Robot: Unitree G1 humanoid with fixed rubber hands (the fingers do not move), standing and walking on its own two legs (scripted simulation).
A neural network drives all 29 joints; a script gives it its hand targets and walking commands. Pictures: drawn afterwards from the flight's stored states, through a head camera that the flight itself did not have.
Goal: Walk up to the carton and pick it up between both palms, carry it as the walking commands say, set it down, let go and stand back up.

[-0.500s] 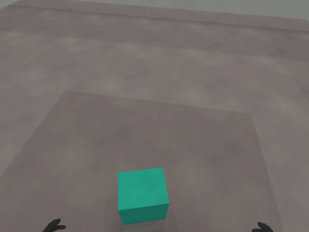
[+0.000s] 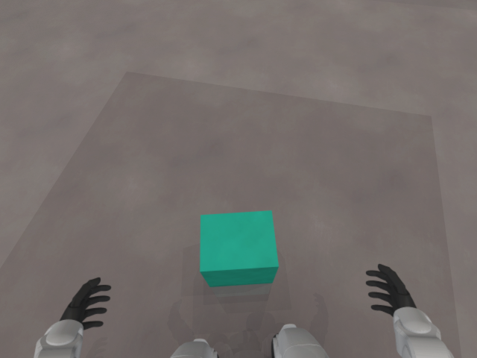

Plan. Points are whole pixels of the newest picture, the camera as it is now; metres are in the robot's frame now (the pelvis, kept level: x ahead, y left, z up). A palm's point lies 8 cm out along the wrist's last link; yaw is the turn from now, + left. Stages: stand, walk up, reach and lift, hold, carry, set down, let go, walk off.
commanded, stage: reach and lift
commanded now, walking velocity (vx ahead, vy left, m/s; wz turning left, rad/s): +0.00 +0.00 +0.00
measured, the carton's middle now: (238, 251) +0.45 +0.01 -0.62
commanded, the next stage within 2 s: none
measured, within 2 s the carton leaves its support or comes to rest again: neither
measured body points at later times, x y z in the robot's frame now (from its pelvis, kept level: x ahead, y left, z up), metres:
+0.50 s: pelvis -0.02 +0.03 -0.05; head +0.16 +0.03 +0.36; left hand +0.31 +0.29 -0.16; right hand +0.28 -0.23 -0.17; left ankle +0.00 +0.14 -0.72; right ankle +0.03 -0.13 -0.72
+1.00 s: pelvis -0.07 +0.00 -0.10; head +0.22 +0.01 +0.24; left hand +0.43 +0.26 -0.20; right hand +0.44 -0.18 -0.21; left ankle +0.00 +0.14 -0.72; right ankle +0.03 -0.13 -0.72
